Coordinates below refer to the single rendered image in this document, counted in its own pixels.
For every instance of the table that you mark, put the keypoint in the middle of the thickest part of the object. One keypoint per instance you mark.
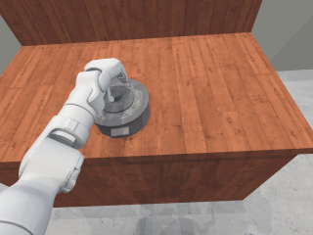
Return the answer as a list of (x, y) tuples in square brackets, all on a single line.
[(221, 120)]

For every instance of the pot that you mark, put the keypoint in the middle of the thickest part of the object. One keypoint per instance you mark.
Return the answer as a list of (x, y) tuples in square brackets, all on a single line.
[(126, 130)]

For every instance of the left robot upper arm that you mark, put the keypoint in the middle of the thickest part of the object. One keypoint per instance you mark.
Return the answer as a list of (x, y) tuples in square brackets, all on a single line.
[(26, 206)]

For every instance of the left robot hand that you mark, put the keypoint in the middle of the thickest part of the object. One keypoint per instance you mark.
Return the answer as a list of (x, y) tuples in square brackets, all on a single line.
[(114, 68)]

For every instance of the robot left forearm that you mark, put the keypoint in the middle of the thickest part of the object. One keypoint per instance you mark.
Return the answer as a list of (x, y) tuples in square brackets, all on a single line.
[(72, 124)]

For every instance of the lid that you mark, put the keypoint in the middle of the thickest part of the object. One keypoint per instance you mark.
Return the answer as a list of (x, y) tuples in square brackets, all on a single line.
[(130, 107)]

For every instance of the knob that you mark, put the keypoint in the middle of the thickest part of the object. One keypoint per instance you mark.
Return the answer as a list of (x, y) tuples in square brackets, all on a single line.
[(116, 92)]

